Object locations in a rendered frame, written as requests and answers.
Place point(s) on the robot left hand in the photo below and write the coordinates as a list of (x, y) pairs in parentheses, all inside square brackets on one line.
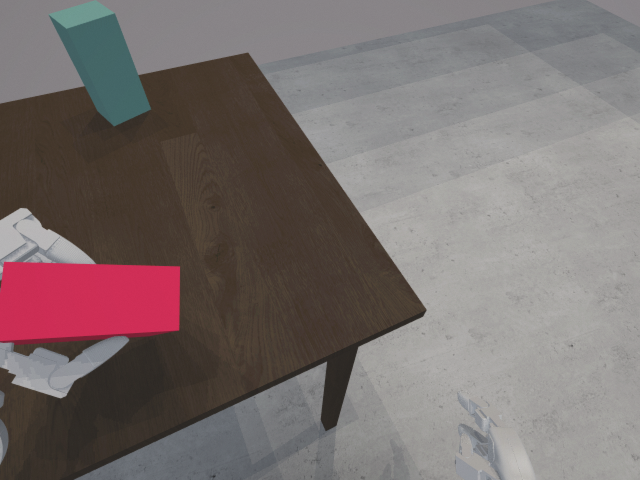
[(23, 239)]

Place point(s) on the sponge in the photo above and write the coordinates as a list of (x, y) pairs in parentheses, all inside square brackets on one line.
[(62, 302)]

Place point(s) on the table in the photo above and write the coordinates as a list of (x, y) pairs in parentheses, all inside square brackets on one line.
[(279, 272)]

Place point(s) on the robot right hand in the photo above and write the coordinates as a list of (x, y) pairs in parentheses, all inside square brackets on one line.
[(498, 456)]

